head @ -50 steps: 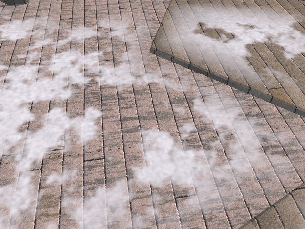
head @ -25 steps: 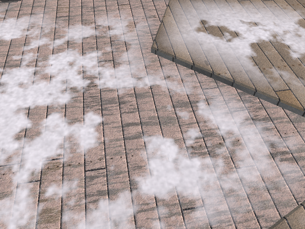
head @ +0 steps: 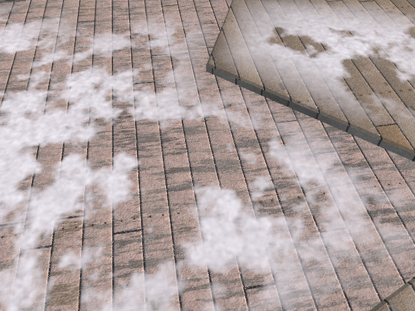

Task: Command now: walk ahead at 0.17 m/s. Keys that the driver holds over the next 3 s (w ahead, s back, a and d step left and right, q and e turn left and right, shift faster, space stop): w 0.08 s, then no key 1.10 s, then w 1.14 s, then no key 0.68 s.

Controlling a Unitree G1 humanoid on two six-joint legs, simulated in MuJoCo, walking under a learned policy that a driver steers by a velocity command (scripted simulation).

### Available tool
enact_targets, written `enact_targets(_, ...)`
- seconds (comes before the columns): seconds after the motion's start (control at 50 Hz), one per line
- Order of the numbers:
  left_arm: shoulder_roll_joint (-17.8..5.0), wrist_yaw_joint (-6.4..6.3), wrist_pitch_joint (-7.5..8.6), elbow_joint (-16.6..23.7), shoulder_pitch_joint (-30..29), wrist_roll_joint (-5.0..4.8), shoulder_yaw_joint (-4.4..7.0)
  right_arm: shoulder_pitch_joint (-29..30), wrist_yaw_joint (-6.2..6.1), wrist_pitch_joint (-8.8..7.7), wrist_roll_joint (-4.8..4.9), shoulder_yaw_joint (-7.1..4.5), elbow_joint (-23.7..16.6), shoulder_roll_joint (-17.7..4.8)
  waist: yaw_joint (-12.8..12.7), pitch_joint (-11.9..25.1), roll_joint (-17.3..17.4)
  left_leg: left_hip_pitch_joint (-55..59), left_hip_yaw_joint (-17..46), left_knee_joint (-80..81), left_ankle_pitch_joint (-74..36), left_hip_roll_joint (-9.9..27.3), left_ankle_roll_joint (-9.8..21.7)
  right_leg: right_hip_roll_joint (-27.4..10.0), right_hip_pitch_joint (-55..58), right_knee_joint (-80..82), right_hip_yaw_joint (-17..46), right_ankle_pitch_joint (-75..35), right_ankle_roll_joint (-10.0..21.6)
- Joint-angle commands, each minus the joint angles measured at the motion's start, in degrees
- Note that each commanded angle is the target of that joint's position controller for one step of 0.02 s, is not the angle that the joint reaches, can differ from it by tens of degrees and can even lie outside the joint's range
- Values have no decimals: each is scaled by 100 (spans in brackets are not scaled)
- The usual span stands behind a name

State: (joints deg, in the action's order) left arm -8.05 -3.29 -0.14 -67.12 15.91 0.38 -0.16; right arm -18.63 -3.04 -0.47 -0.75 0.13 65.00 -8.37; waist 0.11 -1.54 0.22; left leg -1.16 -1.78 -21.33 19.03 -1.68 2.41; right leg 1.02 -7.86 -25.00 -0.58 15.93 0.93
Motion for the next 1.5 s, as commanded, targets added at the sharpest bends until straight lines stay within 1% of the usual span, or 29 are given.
enact_targets(0.02, -435, 74, -4, 154, 180, 72, 126, -848, 31, 31, -29, -184, 69, -685, 203, -746, 495, -471, 1169, 670, 1576, 840, 634, 15, -999, -450, 82, 1136, 381)
enact_targets(0.06, -264, 171, 84, 423, -114, 157, 100, -1167, 54, 14, -2, -274, 125, -870, 306, -1347, 831, -435, 2122, 1237, 2542, 1651, 1093, 10, -2004, -1200, -332, 1237, 388)
enact_targets(0.1, -292, 218, 226, 656, -402, 129, 124, -1193, 76, -77, -63, -276, 97, -799, 302, -1576, 639, -422, 2312, 1219, 1230, 1960, 1245, -234, -2327, -1504, -295, 960, 392)
enact_targets(0.14, -207, 219, 334, 621, -6, 48, 131, -979, 82, -166, -80, -254, 41, -757, 26, -1282, 506, -314, 1708, 675, -1289, 1835, 1087, -264, -1809, -992, -334, 699, 382)
enact_targets(0.18, -222, 206, 395, 293, 959, -17, 198, -564, 119, -201, -19, -187, -64, -597, -415, -737, 195, -1091, 808, -137, -2176, 1180, 539, -49, 100, -156, -255, -430, 437)
enact_targets(0.2, -661, 183, 418, 201, 1435, -20, 329, -404, 130, -232, -15, -142, -235, -477, -560, -533, -558, -1595, 66, -1220, -1838, 446, 184, -614, 710, 115, 688, -1521, 641)
enact_targets(0.22, -1017, 162, 378, 96, 1985, 8, 418, -595, 99, -213, 24, -101, -228, -309, -757, -137, -1324, -2201, -408, -2826, 402, -95, -79, -1761, 1417, 537, 1867, -3558, 1265)
enact_targets(0.24, -643, 158, 372, 120, 1816, 38, 268, -532, 69, -139, -9, -110, -224, -308, -507, -116, -808, -2246, 55, -3510, 1502, 44, -74, -2123, 1084, 583, 1996, -4674, 1443)
enact_targets(0.28, -480, 119, 391, 355, 1071, 62, 151, -567, 84, -86, -20, -48, -175, -71, -129, -230, -236, -1971, 354, -3595, 1153, 307, -83, -1845, 513, 638, 1230, -4943, 1340)
enact_targets(0.3, -306, 85, 389, 461, 778, 45, 53, -436, 111, -60, 15, -60, -220, -169, 25, -178, -50, -1679, 384, -3133, 831, 430, -90, -1581, 292, 846, 922, -4758, 1085)
enact_targets(0.32, -418, 46, 413, 459, 622, 70, 26, -641, 124, -27, 15, -18, -213, -36, 183, -275, -618, -1440, 356, -2633, 776, 472, -116, -1542, 121, 771, 728, -5095, 1123)
enact_targets(0.36, -273, 19, 434, 430, 700, 67, -58, -647, 84, 57, 0, 13, -116, -59, 164, -235, -445, -1449, 146, -2087, 581, 327, -190, -1289, 542, 605, 335, -5681, 938)
enact_targets(0.4, -383, -9, 374, 400, 825, 42, -70, -595, 52, 91, 65, 19, -111, -96, 129, -3, -483, -1284, -3, -1518, 245, 233, -235, -1183, 702, 432, 198, -5728, 828)
enact_targets(0.44, -395, 6, 313, 384, 809, 14, -88, -544, 34, 102, 115, 31, -96, -107, 131, 149, -632, -849, -88, -1090, -360, 242, -250, -1091, 407, 360, 102, -5167, 757)
enact_targets(0.48, -354, 27, 272, 366, 751, -31, -82, -514, 44, 105, 46, 59, -47, -66, 214, 9, -513, -141, 40, -464, -1573, 433, -180, -981, -271, 383, 103, -3660, 515)
enact_targets(0.5, -387, 31, 251, 374, 804, -29, -51, -441, 59, 82, -10, 48, -94, -219, 152, -84, -353, 18, 314, -239, -2100, 700, -137, -805, -527, 471, 145, -2297, 404)
enact_targets(0.52, -168, 40, 202, 315, 1172, -11, -54, -240, 64, 86, 44, -17, -54, -480, -114, -401, 382, -415, 490, -310, -2399, 800, 5, -564, -415, 702, 112, -1414, 313)
enact_targets(0.54, -91, 21, 181, 257, 1255, 48, -74, -14, 81, 89, 62, -19, -77, -415, -123, -519, 655, -660, 551, -272, -2274, 805, 59, -557, -118, 805, 168, -1331, 278)
enact_targets(0.56, -249, 7, 180, 223, 1175, 34, -38, -23, 93, 76, 56, 5, -92, -239, -17, -698, 334, -676, 510, -132, -2188, 766, 25, -613, -202, 705, 216, -1620, 277)
enact_targets(0.58, -251, 7, 193, 230, 1107, 14, -27, -60, 70, 53, 58, 1, -75, -257, 20, -568, 234, -587, 527, -59, -2364, 784, 20, -643, 0, 664, 213, -2012, 274)
enact_targets(0.72, -175, 13, 192, 193, 1036, 3, -14, -133, 17, -25, 90, -38, 30, -290, -20, -217, -68, -395, 481, 93, -2500, 755, 52, -689, 419, 707, 170, -2226, 250)
enact_targets(1.18, -123, 4, 215, 95, 1129, 0, -56, -336, 39, 16, 70, -9, 256, -171, -1, -404, -68, -560, 444, 324, -1847, 733, -30, -727, 155, 920, 270, -1719, 271)
enact_targets(1.24, -275, 22, 192, 55, 1328, 18, 28, -288, 58, 39, 31, -34, 236, -212, -93, -404, -188, -804, 198, 22, -594, 428, 24, -574, 141, 1149, 381, 345, 444)
enact_targets(1.26, -427, 34, 167, 55, 1419, 11, 102, -204, 84, 48, -1, -63, 175, -233, -164, -560, -426, -1195, -56, -395, 60, 199, 37, -701, 95, 1358, 689, 1401, 624)
enact_targets(1.3, -616, 65, 136, 42, 1605, 17, 223, 114, 174, 42, -146, -88, -55, -210, -314, -1227, -739, -2239, -415, -1346, 501, 148, 39, -1465, -86, 1970, 1549, 2692, 1088)
enact_targets(1.36, -549, 112, 251, 0, 1828, 111, 266, 498, 301, -98, -164, -150, -425, -272, -315, -1424, -374, -3272, -83, -2381, 501, 578, 104, -1929, 271, 2151, 1827, 1822, 1421)
enact_targets(1.42, -581, 148, 398, 87, 1751, 120, 293, 553, 386, -247, -103, -215, -584, -308, -226, -1082, -216, -3298, -78, -2331, 108, 623, 85, -1769, 660, 1985, 1371, 689, 1355)
enact_targets(1.46, -561, 149, 491, 138, 1665, 116, 273, 756, 436, -282, -61, -245, -736, -299, -221, -977, -291, -3155, -119, -2056, -361, 586, 18, -1546, 634, 1845, 1014, 83, 1292)
enact_targets(1.5, -636, 125, 577, 108, 1722, 133, 291, 1036, 445, -289, -39, -298, -955, -423, -244, -940, -387, -3410, 134, -1826, -794, 741, -15, -1636, 952, 1714, 940, -449, 1256)
